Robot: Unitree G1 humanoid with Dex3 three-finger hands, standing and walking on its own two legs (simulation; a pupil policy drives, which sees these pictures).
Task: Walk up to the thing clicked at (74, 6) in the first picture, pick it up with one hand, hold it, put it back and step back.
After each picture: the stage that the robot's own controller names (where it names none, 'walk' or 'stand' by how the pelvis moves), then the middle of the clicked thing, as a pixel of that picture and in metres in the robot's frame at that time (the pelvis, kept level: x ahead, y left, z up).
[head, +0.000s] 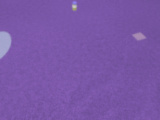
stand; (74, 6) +2.19 +0.08 -0.72
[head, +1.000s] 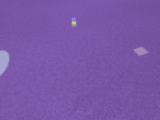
walk; (74, 22) +2.05 +0.24 -0.71
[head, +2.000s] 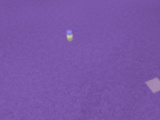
walk; (69, 35) +1.42 +0.24 -0.72
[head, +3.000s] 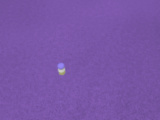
walk; (61, 69) +0.94 +0.23 -0.72
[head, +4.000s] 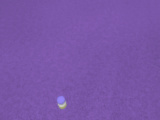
walk; (61, 102) +0.57 +0.20 -0.71
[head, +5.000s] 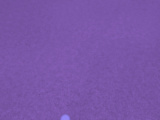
stand; out of the picture +0.38 +0.14 -0.70
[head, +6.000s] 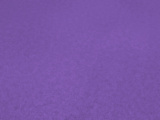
stand; out of the picture +0.33 +0.12 -0.72
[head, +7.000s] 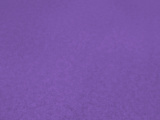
stand; out of the picture +0.33 +0.14 -0.71
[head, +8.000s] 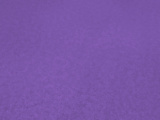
stand; out of the picture +0.31 +0.16 -0.71
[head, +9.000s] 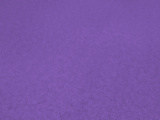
stand; out of the picture +0.32 +0.16 -0.72
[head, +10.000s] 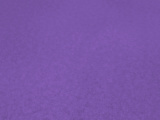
stand; out of the picture +0.28 +0.17 -0.73
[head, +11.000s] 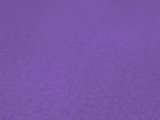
stand; out of the picture +0.27 +0.18 -0.73
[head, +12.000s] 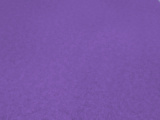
go down; out of the picture +0.28 +0.17 -0.73
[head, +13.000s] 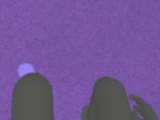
go down; (27, 72) +0.36 +0.21 -0.32
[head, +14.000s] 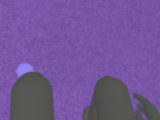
approach; (26, 72) +0.35 +0.22 -0.30
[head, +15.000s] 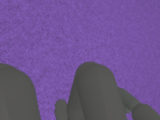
close in; out of the picture +0.33 +0.25 -0.22
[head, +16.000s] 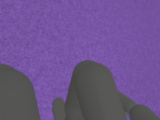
close; out of the picture +0.34 +0.26 -0.21
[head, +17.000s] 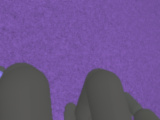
lift; out of the picture +0.27 +0.23 -0.18
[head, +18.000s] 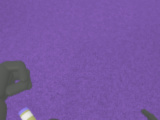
lift; (27, 117) +0.33 +0.31 -0.59
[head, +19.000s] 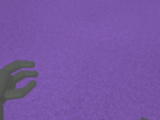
go down; out of the picture +0.34 +0.30 -0.69
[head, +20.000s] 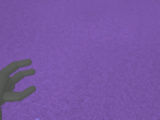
go down; out of the picture +0.34 +0.28 -0.69
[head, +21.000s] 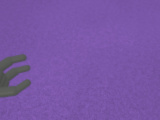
stand; out of the picture +0.35 +0.26 -0.71
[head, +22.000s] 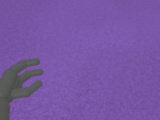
stand; out of the picture +0.37 +0.25 -0.71
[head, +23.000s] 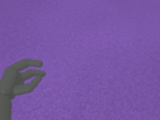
stand; out of the picture +0.38 +0.23 -0.71
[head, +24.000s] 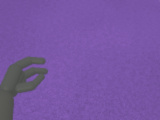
stand; out of the picture +0.39 +0.21 -0.71
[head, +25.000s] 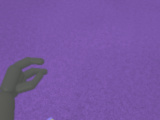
stand; out of the picture +0.41 +0.20 -0.71
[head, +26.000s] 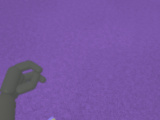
crouch; out of the picture +0.41 +0.19 -0.71
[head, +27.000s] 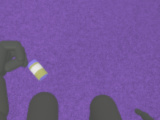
crouch; (37, 70) +0.47 +0.21 -0.47
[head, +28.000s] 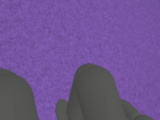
lower; out of the picture +0.45 +0.30 -0.25
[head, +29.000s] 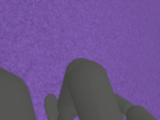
lower; out of the picture +0.44 +0.31 -0.25
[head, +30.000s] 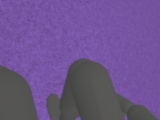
lower; out of the picture +0.46 +0.31 -0.24
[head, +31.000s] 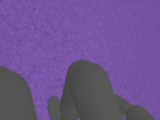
lower; out of the picture +0.50 +0.28 -0.25
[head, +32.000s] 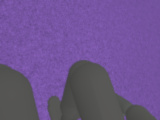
lower; out of the picture +0.54 +0.26 -0.24
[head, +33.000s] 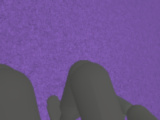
withdraw; out of the picture +0.58 +0.24 -0.25
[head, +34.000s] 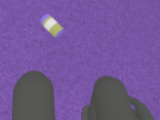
walk; (52, 26) +0.64 +0.15 -0.33
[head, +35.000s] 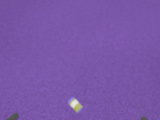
stand; (75, 104) +0.56 +0.00 -0.68
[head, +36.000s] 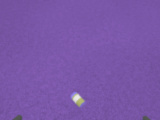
stand; (77, 99) +0.60 +0.00 -0.69
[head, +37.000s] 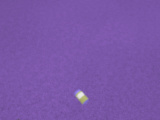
stand; (81, 96) +0.62 -0.02 -0.71
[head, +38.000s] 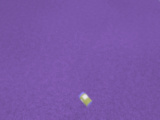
walk; (85, 99) +0.65 -0.05 -0.75
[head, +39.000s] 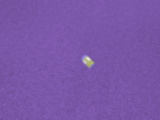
walk; (87, 61) +0.82 -0.11 -0.72
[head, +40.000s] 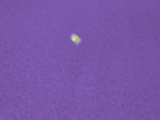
walk; (75, 39) +1.12 -0.01 -0.73
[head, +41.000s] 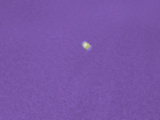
stand; (86, 46) +1.33 -0.07 -0.73
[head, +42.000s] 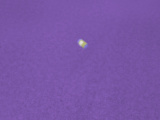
stand; (82, 43) +1.33 -0.05 -0.75
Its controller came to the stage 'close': yes
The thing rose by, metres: 0.25
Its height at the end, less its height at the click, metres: -0.02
